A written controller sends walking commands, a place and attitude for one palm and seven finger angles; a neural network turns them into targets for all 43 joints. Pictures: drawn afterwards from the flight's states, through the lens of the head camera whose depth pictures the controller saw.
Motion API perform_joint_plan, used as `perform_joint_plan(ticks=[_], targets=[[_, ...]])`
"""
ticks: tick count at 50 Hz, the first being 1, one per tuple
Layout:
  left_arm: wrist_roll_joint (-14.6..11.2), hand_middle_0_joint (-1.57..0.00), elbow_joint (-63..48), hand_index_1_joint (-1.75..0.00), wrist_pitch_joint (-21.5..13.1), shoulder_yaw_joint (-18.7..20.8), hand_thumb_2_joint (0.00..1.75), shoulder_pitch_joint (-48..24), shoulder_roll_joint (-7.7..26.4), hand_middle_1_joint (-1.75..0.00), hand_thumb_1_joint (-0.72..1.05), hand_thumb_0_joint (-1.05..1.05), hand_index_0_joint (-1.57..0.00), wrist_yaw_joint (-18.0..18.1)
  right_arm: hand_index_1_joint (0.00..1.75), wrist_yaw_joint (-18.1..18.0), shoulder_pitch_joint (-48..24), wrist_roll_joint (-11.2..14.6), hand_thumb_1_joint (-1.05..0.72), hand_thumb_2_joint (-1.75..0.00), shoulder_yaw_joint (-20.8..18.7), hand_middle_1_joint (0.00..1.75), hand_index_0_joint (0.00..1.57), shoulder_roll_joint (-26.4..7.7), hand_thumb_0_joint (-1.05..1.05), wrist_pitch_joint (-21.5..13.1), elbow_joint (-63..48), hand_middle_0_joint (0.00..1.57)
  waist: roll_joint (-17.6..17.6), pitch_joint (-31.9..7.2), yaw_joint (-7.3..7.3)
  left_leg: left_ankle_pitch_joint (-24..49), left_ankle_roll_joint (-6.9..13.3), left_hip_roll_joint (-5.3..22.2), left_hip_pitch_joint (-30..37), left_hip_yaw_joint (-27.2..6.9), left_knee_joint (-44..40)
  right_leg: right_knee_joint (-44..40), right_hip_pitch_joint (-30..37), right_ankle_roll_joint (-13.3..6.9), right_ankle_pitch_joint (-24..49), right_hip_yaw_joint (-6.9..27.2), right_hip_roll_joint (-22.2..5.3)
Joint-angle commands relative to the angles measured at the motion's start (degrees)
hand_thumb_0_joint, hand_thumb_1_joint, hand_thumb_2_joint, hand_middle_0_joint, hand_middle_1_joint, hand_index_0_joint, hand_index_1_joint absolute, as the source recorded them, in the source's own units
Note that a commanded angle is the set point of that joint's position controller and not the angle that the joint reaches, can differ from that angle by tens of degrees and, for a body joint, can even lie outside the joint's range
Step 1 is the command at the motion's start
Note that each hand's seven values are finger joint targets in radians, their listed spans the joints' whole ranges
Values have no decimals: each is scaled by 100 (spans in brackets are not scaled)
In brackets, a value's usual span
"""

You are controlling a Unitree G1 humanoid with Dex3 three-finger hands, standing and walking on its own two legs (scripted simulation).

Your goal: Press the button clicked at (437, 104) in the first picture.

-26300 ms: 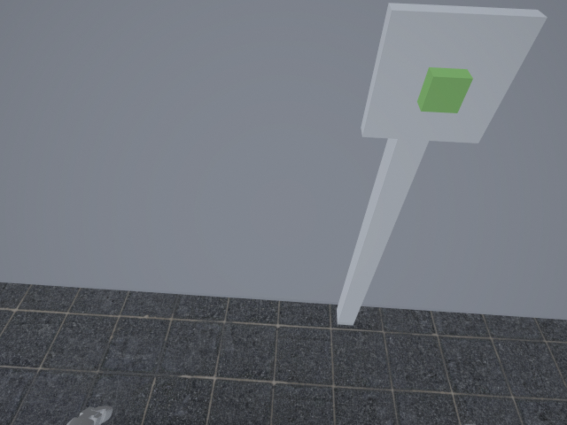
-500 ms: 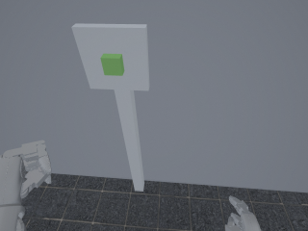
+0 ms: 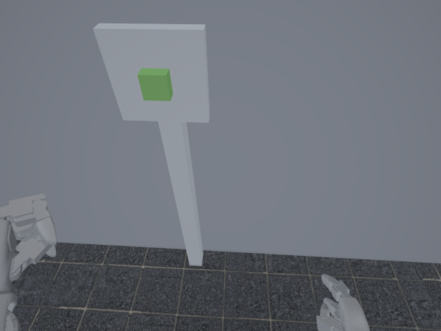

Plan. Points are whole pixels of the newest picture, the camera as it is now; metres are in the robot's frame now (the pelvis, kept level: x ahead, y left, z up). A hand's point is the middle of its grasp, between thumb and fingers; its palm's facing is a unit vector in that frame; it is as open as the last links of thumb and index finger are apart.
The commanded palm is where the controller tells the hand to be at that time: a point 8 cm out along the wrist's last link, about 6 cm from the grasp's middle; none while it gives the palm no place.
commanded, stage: step back with the hand held close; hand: left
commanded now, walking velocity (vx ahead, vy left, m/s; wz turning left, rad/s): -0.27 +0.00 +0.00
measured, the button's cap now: (156, 84) +0.53 +0.20 +0.20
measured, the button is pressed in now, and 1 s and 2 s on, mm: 0 0 0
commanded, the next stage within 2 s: stop stepping back and stand still in 1.18 s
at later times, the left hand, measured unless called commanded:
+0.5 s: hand (26, 287) +0.13 +0.25 +0.15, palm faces +0.37 -0.80 -0.47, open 3.1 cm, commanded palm +0.07 +0.30 +0.17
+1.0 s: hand out of the picture +0.05 +0.26 +0.16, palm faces +0.35 -0.83 -0.44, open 3.1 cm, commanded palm -0.01 +0.31 +0.17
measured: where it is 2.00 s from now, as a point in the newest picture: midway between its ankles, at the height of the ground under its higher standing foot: outside the picture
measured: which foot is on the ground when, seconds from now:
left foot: down 0.00-1.00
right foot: down 0.00-0.60, up 0.62-0.68, down 0.70-0.98, up 1.00-1.00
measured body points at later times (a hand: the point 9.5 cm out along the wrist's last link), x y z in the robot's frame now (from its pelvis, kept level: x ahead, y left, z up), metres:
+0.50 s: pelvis -0.07 +0.02 -0.02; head -0.05 +0.02 +0.43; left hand +0.10 +0.29 +0.18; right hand +0.11 -0.23 -0.09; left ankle +0.00 +0.10 -0.74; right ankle +0.01 -0.12 -0.74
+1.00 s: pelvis -0.14 +0.03 -0.02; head -0.12 +0.06 +0.43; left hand +0.03 +0.31 +0.18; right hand +0.05 -0.21 -0.08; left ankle -0.05 +0.10 -0.74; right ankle -0.10 -0.11 -0.74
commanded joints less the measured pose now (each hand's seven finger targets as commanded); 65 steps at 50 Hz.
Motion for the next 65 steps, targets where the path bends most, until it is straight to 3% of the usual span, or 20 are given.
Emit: perform_joint_plan(ticks=[1,7,18,25,30,31,36,39,41,45,46,48,49,50,51,53,58,62,63,65], targets=[[33,-130,-1350,-150,-459,464,90,245,914,-150,90,0,-130,75,30,-62,-561,3,-90,-90,-419,30,20,-779,0,-115,-1037,20,-74,-688,-186,1442,66,260,-187,-423,-240,-92,-202,-58,1146,639,-465],[21,-130,-1629,-150,-494,772,90,613,1162,-150,90,0,-130,164,30,-106,-544,76,-90,-90,-529,30,20,-748,0,49,-1256,20,-133,-1082,-171,2126,39,450,-467,-493,-150,572,-60,13,1704,533,-408],[166,-130,-1802,-150,-709,873,90,611,1133,-150,90,0,-130,322,30,-140,-391,98,-90,-90,-595,30,20,-802,0,-130,-1337,20,-77,-582,-251,-800,295,586,-2290,-762,-417,1022,-51,-12,314,885,-421],[215,-130,-1973,-150,-903,866,90,255,1214,-150,90,0,-130,454,30,-180,-237,54,-90,-90,-571,30,20,-819,0,-308,-1220,20,-359,-419,-339,-1711,206,386,-1842,-867,250,333,-1376,-195,-1491,1222,-693],[347,-130,-1983,-150,-1025,951,90,230,1114,-150,90,0,-130,468,30,-229,-349,33,-90,-90,-547,30,20,-851,0,-489,-1228,20,908,-483,-244,-2853,582,1386,-3665,-1930,-1572,2479,466,151,-513,449,161],[373,-130,-1924,-150,-1019,996,90,293,1156,-150,90,0,-130,456,30,-220,-290,25,-90,-90,-559,30,20,-789,0,-508,-1215,20,783,-489,-221,-2513,597,1461,-3544,-1891,-1498,2652,408,143,-400,435,180],[256,-130,-1812,-150,-1113,856,90,326,1086,-150,90,0,-130,315,30,-116,-307,-24,-90,-90,-545,30,20,-714,0,-613,-1053,20,136,-135,-294,-1210,357,893,-2818,-1357,-654,1155,-165,-112,-46,904,-13],[121,-130,-1990,-150,-1142,754,90,225,1181,-150,90,0,-130,290,30,-47,-253,19,-90,-90,-557,30,20,-633,0,-585,-843,20,-480,-1223,-331,967,-52,357,-674,-579,568,538,-1083,-314,1373,1531,-650],[73,-130,-1951,-150,-1076,811,90,477,1293,-150,90,0,-130,316,30,-57,-262,59,-90,-90,-580,30,20,-621,0,-522,-839,20,-800,-1456,-334,656,-129,133,-100,-428,1260,210,-1553,-499,1327,1722,-1055],[71,-130,-2098,-150,-976,1017,90,343,1515,-150,90,0,-130,383,30,-86,-517,12,-90,-90,-526,30,20,-530,0,-297,-888,20,-965,-614,-337,-248,-202,-87,-655,-518,1733,-189,-2170,-745,716,1809,-1405],[78,-130,-1946,-150,-934,1046,90,406,1496,-150,90,0,-130,379,30,-109,-523,17,-90,-90,-501,30,20,-489,0,-266,-860,20,-946,-415,-342,6,-175,4,-756,-584,1134,12,-2006,-622,1086,1630,-1230],[103,-130,-1980,-150,-1006,1017,90,463,1470,-150,90,0,-130,327,30,-153,-545,27,-90,-90,-522,30,20,-678,0,-283,-947,20,336,-577,-273,1596,64,642,-885,-1172,-349,959,-1431,-76,709,903,-176],[100,-130,-1926,-150,-1052,1051,90,617,1462,-150,90,0,-130,278,30,-137,-575,0,-90,-90,-527,30,20,-752,0,-353,-1023,20,1276,-938,-233,1231,274,1391,-1556,-1916,-1198,2201,-546,85,-478,422,332],[86,-130,-2111,-150,-1100,938,90,498,1398,-150,90,0,-130,214,30,-132,-577,-109,-90,-90,-554,30,20,-724,0,-457,-1068,20,1609,-1041,-211,817,475,1810,-1828,-2514,-1654,3325,-536,77,-1786,618,494],[73,-130,-2140,-150,-1118,979,90,498,1381,-150,90,0,-130,237,30,-99,-384,-158,-90,-90,-588,30,20,-664,0,-532,-921,20,1002,-1036,-226,423,654,1969,-1820,-2531,-1597,4037,-784,51,-2008,883,469],[15,-130,-2152,-150,-1073,753,90,554,1155,-150,90,0,-130,281,30,-37,-259,-69,-90,-90,-636,30,20,-667,0,-645,-778,20,291,-1142,-194,1375,689,1709,-531,-1884,-1152,3756,-1656,79,-2013,801,326],[8,-130,-2181,-150,-801,468,90,297,1072,-150,90,0,-130,323,30,14,-408,-60,-90,-90,-542,30,20,-634,0,-683,-717,20,916,-976,-231,-665,273,1261,-792,-1253,-2054,2709,-909,23,-2112,113,443],[-107,-130,-2268,-150,-771,641,90,362,1310,-150,90,0,-130,314,30,20,-439,-94,-90,-90,-492,30,20,-573,0,-624,-748,20,1175,-1189,-201,-702,-257,890,-739,-781,-2046,781,-165,-180,-2008,-250,527],[-141,-130,-2317,-150,-813,719,90,388,1411,-150,90,0,-130,295,30,26,-371,-97,-90,-90,-484,30,20,-568,0,-563,-715,20,874,-1220,-189,-391,-414,649,-538,-516,-1487,-58,-196,-293,-1587,-145,352],[-180,-130,-2464,-150,-885,1051,90,536,1829,-150,90,0,-130,320,30,16,-273,-62,-90,-90,-448,30,20,-490,0,-435,-624,20,-854,-1159,-218,-57,-549,-89,486,-137,1523,-1311,-2219,-879,-1231,1231,-1446]])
